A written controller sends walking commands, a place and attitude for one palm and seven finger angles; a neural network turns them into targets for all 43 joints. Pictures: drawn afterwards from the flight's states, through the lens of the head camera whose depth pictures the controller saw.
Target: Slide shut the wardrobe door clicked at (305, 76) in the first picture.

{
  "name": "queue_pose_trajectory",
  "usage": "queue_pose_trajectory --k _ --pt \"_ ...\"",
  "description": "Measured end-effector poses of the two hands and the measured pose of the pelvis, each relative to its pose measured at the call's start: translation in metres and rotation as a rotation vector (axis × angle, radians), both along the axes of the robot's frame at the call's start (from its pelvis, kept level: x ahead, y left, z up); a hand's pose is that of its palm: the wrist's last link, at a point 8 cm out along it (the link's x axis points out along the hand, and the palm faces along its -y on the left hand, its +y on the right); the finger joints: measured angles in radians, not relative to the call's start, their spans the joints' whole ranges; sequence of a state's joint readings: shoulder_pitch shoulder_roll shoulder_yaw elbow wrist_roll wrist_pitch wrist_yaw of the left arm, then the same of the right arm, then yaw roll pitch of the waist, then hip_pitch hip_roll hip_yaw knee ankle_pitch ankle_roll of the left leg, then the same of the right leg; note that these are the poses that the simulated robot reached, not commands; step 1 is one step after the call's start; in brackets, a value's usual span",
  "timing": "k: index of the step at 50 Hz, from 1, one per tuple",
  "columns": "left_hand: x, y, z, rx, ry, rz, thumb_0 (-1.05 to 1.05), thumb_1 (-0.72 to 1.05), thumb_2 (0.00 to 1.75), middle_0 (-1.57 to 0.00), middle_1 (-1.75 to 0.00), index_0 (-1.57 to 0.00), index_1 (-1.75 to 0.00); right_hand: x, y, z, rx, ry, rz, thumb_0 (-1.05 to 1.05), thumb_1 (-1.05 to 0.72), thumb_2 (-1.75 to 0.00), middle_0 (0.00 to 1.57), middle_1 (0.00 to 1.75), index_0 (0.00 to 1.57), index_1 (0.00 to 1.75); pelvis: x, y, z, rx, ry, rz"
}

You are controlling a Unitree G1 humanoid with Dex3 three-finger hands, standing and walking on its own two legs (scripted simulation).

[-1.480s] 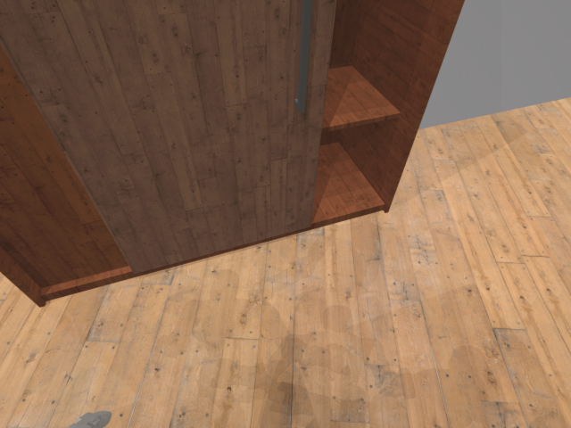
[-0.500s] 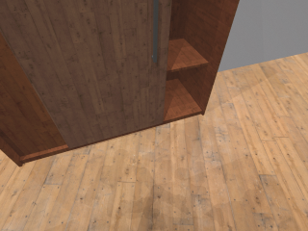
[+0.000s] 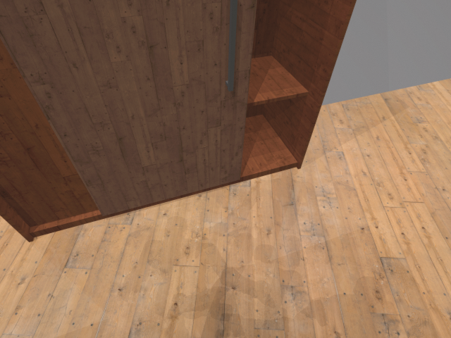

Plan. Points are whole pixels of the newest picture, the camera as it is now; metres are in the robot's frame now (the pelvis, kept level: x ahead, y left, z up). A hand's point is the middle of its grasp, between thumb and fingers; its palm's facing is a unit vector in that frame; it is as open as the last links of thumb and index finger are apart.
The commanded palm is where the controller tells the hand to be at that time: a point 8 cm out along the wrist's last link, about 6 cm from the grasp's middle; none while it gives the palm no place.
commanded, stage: walk to a spot facing it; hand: left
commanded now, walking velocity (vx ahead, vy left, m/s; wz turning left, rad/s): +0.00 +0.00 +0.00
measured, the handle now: (230, 44) +1.01 +0.05 +0.07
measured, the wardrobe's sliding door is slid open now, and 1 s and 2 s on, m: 0.39 0.39 0.39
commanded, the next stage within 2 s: none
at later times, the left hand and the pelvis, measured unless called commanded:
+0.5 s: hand out of the picture +0.05 +0.17 -0.18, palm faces -0.14 -0.95 -0.29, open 7.4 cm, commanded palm none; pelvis -0.02 -0.03 -0.03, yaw -11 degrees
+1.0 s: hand out of the picture +0.10 +0.17 -0.17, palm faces -0.32 -0.92 -0.23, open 7.4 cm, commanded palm none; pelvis +0.02 -0.01 +0.00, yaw -26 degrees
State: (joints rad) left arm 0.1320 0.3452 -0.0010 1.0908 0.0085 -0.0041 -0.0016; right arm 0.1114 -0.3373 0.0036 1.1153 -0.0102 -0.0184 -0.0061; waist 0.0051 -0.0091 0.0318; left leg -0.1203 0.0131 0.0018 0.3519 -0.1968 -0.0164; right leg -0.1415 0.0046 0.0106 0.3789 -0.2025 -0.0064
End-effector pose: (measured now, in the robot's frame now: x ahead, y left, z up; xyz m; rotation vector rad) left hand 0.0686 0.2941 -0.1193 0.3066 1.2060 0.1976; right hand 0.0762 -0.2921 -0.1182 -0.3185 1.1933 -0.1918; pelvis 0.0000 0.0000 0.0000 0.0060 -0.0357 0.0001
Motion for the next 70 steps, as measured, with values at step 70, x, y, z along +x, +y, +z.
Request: queue_pose_trajectory --k 70 --pt "0.279 -0.164 -0.039 -0.180 0.076 -0.652 0.01 0.92 0.90 -0.20 -0.30 -0.19 -0.30 -0.136 0.136 -0.001 0.123 0.176 -0.879 0.01 -0.90 -0.89 0.20 0.30 0.20 0.30 0.136 -0.026 -0.006 -0.040 0.052 -0.731"
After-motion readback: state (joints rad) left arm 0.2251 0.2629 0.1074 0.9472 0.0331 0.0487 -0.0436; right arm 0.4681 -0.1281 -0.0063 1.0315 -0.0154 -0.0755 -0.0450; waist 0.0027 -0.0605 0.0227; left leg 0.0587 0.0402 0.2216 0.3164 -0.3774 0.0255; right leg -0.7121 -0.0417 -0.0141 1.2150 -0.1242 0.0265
